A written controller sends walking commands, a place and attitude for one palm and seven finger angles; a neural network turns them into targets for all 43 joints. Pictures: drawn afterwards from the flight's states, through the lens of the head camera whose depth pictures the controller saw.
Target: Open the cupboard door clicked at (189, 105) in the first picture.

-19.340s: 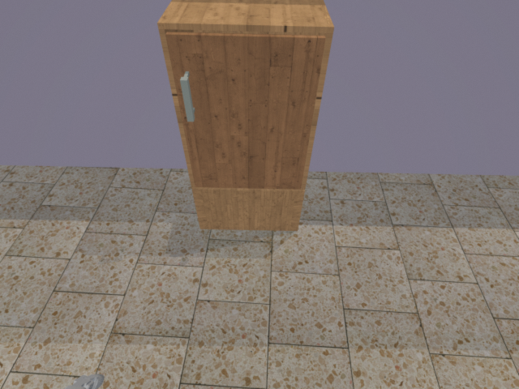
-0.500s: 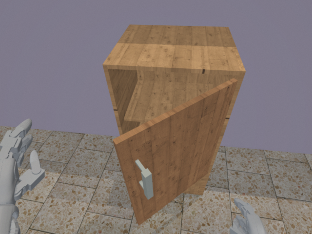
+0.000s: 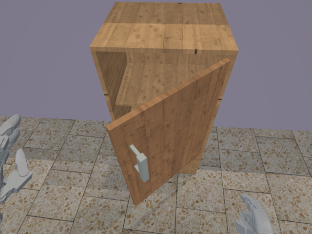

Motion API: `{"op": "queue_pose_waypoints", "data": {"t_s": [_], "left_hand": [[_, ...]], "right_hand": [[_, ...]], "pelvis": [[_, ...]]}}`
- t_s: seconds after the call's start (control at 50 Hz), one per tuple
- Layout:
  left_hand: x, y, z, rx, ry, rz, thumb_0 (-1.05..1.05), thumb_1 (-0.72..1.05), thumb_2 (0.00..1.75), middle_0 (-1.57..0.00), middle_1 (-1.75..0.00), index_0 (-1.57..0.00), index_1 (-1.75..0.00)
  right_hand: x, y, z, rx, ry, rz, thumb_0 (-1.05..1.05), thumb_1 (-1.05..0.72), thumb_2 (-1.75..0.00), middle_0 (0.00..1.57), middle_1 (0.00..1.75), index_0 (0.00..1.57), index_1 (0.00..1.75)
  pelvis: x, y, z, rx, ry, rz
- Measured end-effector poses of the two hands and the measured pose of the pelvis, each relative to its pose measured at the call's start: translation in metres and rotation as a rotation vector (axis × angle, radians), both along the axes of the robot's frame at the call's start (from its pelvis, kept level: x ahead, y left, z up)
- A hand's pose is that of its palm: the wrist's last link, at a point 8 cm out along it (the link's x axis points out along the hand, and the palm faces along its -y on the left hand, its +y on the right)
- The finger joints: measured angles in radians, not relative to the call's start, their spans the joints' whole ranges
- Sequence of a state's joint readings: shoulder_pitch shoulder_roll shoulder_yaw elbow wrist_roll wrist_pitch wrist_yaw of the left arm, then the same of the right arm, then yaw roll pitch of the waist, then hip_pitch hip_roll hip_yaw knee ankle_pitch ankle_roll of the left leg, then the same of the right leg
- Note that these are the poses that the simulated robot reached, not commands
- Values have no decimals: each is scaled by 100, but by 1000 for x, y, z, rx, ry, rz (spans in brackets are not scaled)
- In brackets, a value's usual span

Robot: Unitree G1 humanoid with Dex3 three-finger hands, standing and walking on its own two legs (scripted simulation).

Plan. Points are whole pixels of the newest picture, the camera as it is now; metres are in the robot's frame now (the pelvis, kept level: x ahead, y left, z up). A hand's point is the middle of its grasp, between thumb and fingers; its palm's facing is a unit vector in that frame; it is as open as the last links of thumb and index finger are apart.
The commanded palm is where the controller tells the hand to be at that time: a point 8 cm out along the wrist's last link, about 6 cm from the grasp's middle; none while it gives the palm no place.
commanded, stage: step back with the hand held close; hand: left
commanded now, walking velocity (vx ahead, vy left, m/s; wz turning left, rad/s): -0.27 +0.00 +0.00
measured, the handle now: (139, 163) +0.31 +0.08 -0.03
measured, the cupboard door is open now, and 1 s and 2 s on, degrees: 43 43 43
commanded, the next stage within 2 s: stop stepping back and stand still in 0.90 s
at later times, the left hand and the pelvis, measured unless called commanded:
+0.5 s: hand out of the picture +0.11 +0.30 +0.16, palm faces +0.47 -0.74 -0.49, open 7.4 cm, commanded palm +0.04 +0.33 +0.17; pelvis -0.08 +0.02 -0.02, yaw +4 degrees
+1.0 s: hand out of the picture +0.01 +0.30 +0.16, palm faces +0.47 -0.79 -0.40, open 7.4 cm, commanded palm -0.05 +0.33 +0.17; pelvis -0.19 +0.02 -0.02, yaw +1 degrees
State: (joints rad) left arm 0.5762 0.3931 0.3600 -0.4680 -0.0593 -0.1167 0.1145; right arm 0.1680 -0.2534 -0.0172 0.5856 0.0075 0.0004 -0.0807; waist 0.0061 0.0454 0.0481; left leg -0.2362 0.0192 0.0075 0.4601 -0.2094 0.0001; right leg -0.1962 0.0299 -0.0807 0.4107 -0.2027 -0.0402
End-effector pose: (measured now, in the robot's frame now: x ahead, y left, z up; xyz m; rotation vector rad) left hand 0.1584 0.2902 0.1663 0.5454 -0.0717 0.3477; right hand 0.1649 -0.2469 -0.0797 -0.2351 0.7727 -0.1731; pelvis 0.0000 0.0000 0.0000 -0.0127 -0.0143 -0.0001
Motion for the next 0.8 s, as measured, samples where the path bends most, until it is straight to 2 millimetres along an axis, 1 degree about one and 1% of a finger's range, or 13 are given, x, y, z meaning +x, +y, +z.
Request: {"op": "queue_pose_waypoints", "data": {"t_s": [0.08,0.18,0.28,0.38,0.56,0.62,0.7,0.74,0.8], "left_hand": [[-7,9,6,30,-29,-11,1,89,90,-21,-30,-22,-30],[-21,21,11,50,-79,-10,1,89,90,-21,-30,-22,-30],[-42,28,9,53,-100,-10,1,89,90,-21,-30,-22,-30],[-65,34,5,65,-126,6,1,89,90,-21,-30,-22,-30],[-110,43,9,83,-210,59,1,89,90,-21,-30,-22,-30],[-119,46,7,59,-236,57,1,89,90,-21,-30,-22,-30],[-125,54,2,41,-256,33,1,89,90,-21,-30,-22,-30],[-129,60,5,66,-254,30,1,89,90,-21,-30,-22,-30],[-141,68,17,105,-290,31,1,89,90,-21,-30,-22,-30]], "right_hand": [[-14,3,1,-13,14,-25,1,-90,-90,20,30,21,30],[-29,14,4,-17,0,-27,1,-90,-90,20,30,21,30],[-43,27,7,-14,-33,-6,1,-90,-90,20,30,21,30],[-58,37,4,-21,-43,33,1,-90,-90,20,30,21,30],[-82,44,-5,-40,-13,98,1,-90,-90,20,30,21,30],[-90,45,-7,-51,-5,94,1,-90,-90,20,30,21,30],[-103,51,-6,-77,-2,79,1,-90,-90,20,30,21,30],[-110,56,-4,-79,-13,78,1,-90,-90,20,30,21,30],[-121,66,-2,-58,-11,90,1,-90,-90,20,30,21,30]], "pelvis": [[-10,6,-2,-1,2,-1],[-26,14,-3,-3,-2,-4],[-44,21,-7,-8,-6,-5],[-60,24,-12,-17,-12,16],[-85,25,-18,-25,-19,65],[-95,31,-21,-30,-21,64],[-110,40,-23,-45,-25,66],[-119,42,-23,-70,-24,81],[-131,40,-19,-93,-10,96]]}}
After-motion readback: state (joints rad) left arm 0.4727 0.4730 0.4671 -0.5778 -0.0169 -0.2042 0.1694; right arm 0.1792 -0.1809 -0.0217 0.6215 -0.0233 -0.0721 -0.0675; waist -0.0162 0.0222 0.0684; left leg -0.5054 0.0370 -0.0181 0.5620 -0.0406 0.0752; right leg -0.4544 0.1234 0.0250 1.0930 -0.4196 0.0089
